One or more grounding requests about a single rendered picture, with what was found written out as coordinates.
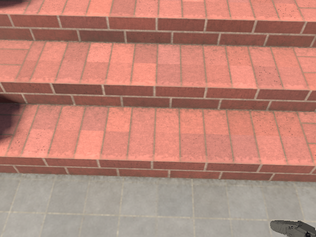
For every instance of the right robot hand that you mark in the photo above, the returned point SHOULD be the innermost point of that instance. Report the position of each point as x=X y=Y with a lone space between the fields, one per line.
x=293 y=228

